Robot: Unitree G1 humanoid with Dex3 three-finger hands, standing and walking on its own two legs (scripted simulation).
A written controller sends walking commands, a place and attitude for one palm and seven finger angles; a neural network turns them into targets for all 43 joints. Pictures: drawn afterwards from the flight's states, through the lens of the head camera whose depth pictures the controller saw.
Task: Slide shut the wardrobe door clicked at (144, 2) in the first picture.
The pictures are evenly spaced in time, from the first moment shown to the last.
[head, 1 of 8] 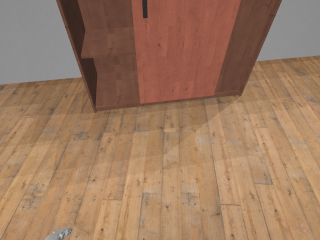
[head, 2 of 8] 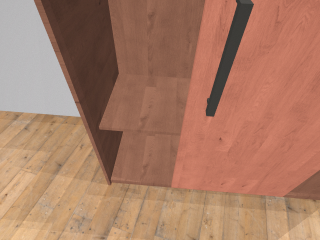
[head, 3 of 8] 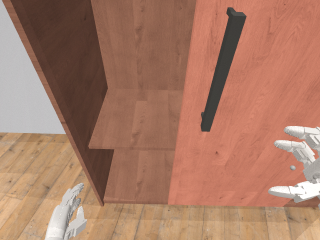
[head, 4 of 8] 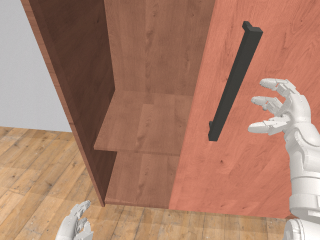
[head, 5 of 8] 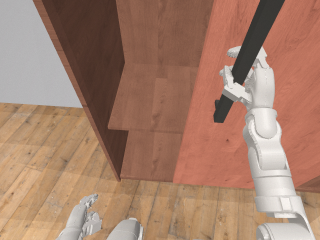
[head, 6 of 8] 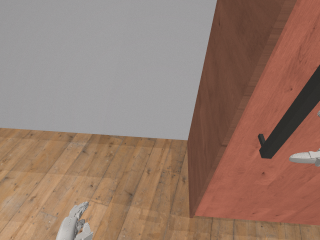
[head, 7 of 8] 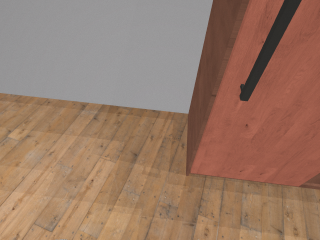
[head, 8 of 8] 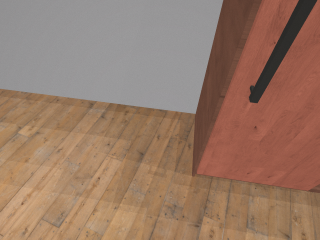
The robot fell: no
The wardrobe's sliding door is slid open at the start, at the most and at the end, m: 0.39 0.39 0.00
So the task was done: yes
